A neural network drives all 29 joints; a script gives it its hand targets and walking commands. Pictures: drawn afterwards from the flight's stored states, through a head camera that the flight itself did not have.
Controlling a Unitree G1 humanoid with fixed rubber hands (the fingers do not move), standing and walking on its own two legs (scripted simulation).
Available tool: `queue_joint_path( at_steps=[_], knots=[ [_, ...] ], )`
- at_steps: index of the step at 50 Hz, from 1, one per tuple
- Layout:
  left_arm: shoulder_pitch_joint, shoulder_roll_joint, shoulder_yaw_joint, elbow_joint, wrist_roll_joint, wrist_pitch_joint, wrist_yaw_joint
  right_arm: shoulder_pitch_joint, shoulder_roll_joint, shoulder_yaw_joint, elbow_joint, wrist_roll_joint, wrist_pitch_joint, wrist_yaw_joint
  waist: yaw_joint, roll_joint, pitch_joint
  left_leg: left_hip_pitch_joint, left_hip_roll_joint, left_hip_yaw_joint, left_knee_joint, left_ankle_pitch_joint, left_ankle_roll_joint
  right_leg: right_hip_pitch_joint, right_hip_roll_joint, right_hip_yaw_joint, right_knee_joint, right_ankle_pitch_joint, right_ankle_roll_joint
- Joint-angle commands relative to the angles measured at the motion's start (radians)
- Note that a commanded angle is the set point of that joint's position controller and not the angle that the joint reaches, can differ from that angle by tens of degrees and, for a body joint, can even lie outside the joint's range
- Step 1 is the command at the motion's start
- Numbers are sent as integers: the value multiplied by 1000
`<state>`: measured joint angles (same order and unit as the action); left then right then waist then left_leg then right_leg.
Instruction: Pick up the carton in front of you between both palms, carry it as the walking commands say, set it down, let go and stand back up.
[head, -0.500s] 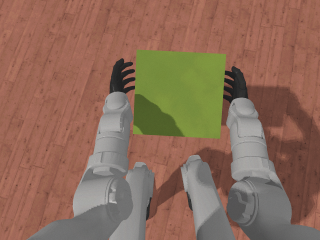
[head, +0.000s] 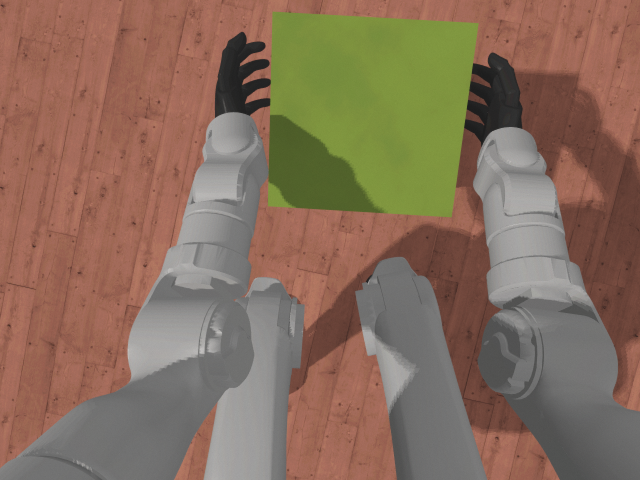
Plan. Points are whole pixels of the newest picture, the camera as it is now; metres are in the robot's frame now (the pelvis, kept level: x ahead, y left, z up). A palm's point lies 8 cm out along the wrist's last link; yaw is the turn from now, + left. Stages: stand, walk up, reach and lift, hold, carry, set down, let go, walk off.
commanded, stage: set down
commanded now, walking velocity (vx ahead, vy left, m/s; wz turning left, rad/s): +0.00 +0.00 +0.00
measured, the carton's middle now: (358, 126) +0.50 -0.09 -0.24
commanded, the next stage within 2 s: none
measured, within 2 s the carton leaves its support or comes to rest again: rests again in 0.90 s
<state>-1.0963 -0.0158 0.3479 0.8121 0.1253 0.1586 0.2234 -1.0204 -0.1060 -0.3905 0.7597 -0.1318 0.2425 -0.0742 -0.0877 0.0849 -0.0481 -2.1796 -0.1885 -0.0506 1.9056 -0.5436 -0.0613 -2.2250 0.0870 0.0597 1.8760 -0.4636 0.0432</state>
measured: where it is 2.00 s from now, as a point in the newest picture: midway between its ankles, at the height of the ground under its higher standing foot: (333, 355)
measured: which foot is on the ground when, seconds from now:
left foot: down 0.00-1.00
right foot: down 0.00-1.00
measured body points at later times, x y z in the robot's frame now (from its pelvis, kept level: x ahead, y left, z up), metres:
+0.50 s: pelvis +0.00 +0.00 -0.06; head +0.33 -0.04 +0.24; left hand +0.54 +0.05 -0.20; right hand +0.47 -0.25 -0.21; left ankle +0.10 +0.11 -0.41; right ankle +0.12 -0.12 -0.41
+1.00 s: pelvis +0.01 +0.01 -0.06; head +0.35 -0.03 +0.23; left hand +0.56 +0.05 -0.22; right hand +0.49 -0.25 -0.23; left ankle +0.10 +0.11 -0.41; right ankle +0.12 -0.12 -0.41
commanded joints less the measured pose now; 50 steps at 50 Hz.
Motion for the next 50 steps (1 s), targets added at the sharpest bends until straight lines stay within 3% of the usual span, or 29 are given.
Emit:
queue_joint_path(
  at_steps=[1, 2, 3, 7, 8, 12, 13, 14, 15, 16, 17, 19, 20, 21, 22, 25, 26, 27, 29, 30, 32, 36, 37, 38, 39, 41, 46, 47, 50],
  knots=[
    [-614, -848, -440, 29, -106, -4, -243, -753, 731, 448, -111, 128, -81, 249, -96, -15, -1092, 361, -41, 118, -92, 118, 24, 750, 23, -105, -103, 252, 5],
    [-606, -835, -455, 37, -132, -4, -236, -752, 681, 465, -114, 131, -86, 232, -135, -81, -1113, 373, -25, 111, -56, 130, 15, 771, 23, -124, -96, 276, 20],
    [-524, -838, -418, 101, -83, 15, -242, -705, 709, 425, -69, 135, -85, 233, -77, 4, -1062, 375, -35, 125, -101, 102, 20, 745, 21, -133, -87, 249, 16],
    [-583, -792, -452, 67, -110, -12, -246, -718, 740, 457, -77, 159, -84, 239, -81, -25, -1128, 317, -34, 136, -3, 153, 19, 756, 8, -102, -27, 312, 6],
    [-588, -824, -405, 160, -86, 4, -250, -747, 696, 418, -81, 124, -91, 242, -150, -23, -1100, 308, -17, 121, -8, 128, 21, 731, 17, -121, -18, 323, 19],
    [-627, -764, -453, 93, -101, 4, -234, -813, 678, 449, -166, 208, -99, 260, -63, 19, -1086, 399, -27, 111, 18, 176, 29, 635, -2, -124, 40, 317, 22],
    [-587, -808, -453, 88, -148, -2, -240, -784, 654, 395, -31, 166, -86, 256, -163, -6, -988, 282, -39, 105, 6, 114, 20, 613, -1, -155, 28, 278, 1],
    [-635, -840, -450, 53, -121, 1, -250, -787, 687, 415, -95, 172, -98, 258, -129, 45, -1029, 300, -36, 118, 27, 166, 17, 650, 19, -115, 27, 319, -16],
    [-619, -817, -500, 78, -158, 0, -247, -712, 629, 373, -8, 116, -86, 252, -209, 39, -1023, 277, -38, 117, 49, 137, 1, 712, -3, -126, 45, 361, -9],
    [-743, -812, -530, 1, -174, -5, -244, -765, 661, 381, -82, 190, -109, 256, -141, 135, -1052, 314, -28, 133, 69, 149, 10, 650, 3, -99, 78, 351, -26],
    [-630, -857, -477, 98, -156, -5, -248, -746, 698, 402, -54, 151, -89, 260, -172, 48, -1015, 318, -40, 111, 53, 175, 17, 642, 14, -120, 52, 345, -12],
    [-606, -843, -426, 124, -110, 4, -251, -781, 686, 382, -55, 168, -95, 275, -93, 93, -963, 300, -40, 114, 29, 174, 17, 582, 16, -120, 63, 310, -22],
    [-622, -854, -416, 126, -138, -2, -246, -748, 666, 365, 1, 129, -81, 277, -161, 40, -873, 240, -43, 102, 27, 128, 13, 547, -4, -126, 40, 262, -32],
    [-665, -732, -368, 123, -89, -7, -245, -720, 693, 378, 52, 131, -71, 290, -99, -24, -802, 158, -31, 107, 22, 60, 29, 542, 1, -124, 63, 252, -23],
    [-653, -775, -407, 121, -122, -4, -254, -760, 653, 373, -20, 157, -79, 290, -151, 29, -874, 213, -22, 91, 37, 124, 34, 568, 9, -116, 57, 298, -18],
    [-560, -793, -353, 182, -59, 1, -251, -779, 622, 345, -2, 139, -89, 281, -70, 44, -865, 259, -28, 115, 26, 113, 36, 510, 25, -112, 39, 214, -15],
    [-590, -732, -337, 165, -97, -16, -260, -771, 627, 365, -4, 148, -91, 284, -103, -38, -859, 214, -27, 91, 52, 151, 43, 491, 10, -139, 84, 272, -9],
    [-574, -744, -333, 292, -53, 16, -264, -783, 586, 331, 64, 109, -87, 276, -127, 30, -752, 202, -19, 87, 24, 106, 35, 498, 4, -108, 32, 260, -19],
    [-576, -721, -271, 226, -28, -24, -268, -697, 640, 285, 134, 73, -90, 280, -70, 7, -730, 154, -35, 121, 23, 58, 40, 452, 23, -97, 26, 172, -31],
    [-549, -730, -308, 205, -60, -23, -269, -640, 591, 268, 141, 94, -95, 285, -130, 47, -790, 197, -29, 116, 38, 94, 29, 496, 21, -121, 48, 224, -30],
    [-516, -723, -276, 286, -27, -15, -271, -703, 544, 249, 122, 69, -117, 281, -85, 32, -686, 178, -35, 99, 31, 102, 37, 408, 16, -128, 67, 213, -30],
    [-480, -661, -237, 349, 14, -14, -282, -621, 495, 205, 234, 35, -102, 280, -98, 68, -631, 210, -11, 84, 8, 92, 43, 380, 0, -107, 62, 182, -38],
    [-525, -639, -216, 269, -13, -19, -290, -612, 522, 222, 206, 45, -95, 287, -141, -12, -635, 162, -22, 70, 37, 95, 47, 369, 2, -111, 62, 190, -45],
    [-548, -664, -241, 293, 20, -18, -291, -630, 574, 191, 231, 35, -100, 288, -81, 27, -621, 160, -17, 84, 43, 103, 41, 345, 18, -89, 54, 166, -55],
    [-510, -603, -282, 315, 3, -18, -287, -613, 468, 165, 197, 13, -119, 284, -152, 39, -640, 184, -6, 53, 31, 97, 41, 371, -2, -119, 83, 209, -31],
    [-484, -587, -221, 299, 35, -23, -281, -626, 485, 193, 212, 35, -107, 282, -24, 80, -609, 178, -16, 94, 44, 130, 42, 317, 11, -72, 62, 153, -48],
    [-452, -581, -214, 355, 1, -24, -294, -560, 422, 152, 214, 8, -115, 278, -128, 12, -618, 180, -3, 44, 38, 132, 50, 365, -7, -97, 93, 199, -31],
    [-414, -576, -228, 305, 21, -42, -289, -545, 467, 164, 245, 15, -117, 282, -64, 1, -605, 127, -23, 90, 50, 164, 38, 385, 5, -91, 68, 245, -40],
    [-397, -539, -217, 334, 31, -36, -291, -532, 412, 172, 274, -5, -114, 279, -100, 0, -537, 142, -7, 71, 55, 185, 43, 354, 2, -91, 72, 260, -33]
  ],
)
